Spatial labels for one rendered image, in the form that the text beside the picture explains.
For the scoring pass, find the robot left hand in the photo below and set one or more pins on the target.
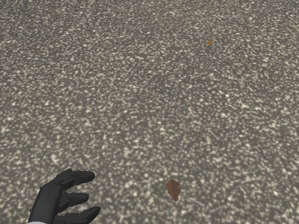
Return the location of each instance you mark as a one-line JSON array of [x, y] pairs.
[[53, 199]]

